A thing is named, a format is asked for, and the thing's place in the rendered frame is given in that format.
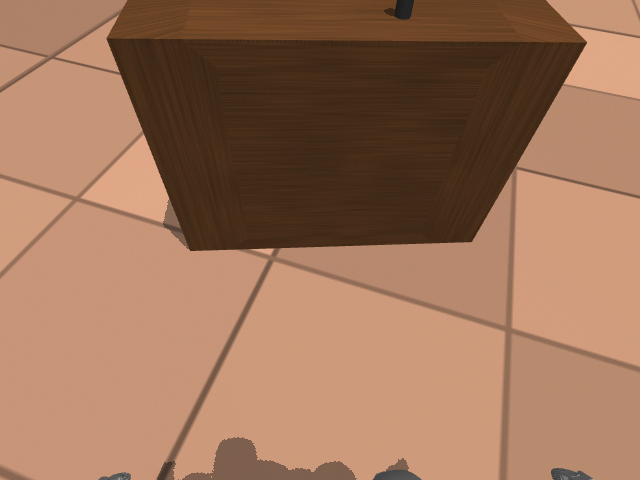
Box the can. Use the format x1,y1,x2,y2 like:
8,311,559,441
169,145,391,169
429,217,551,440
394,0,414,20

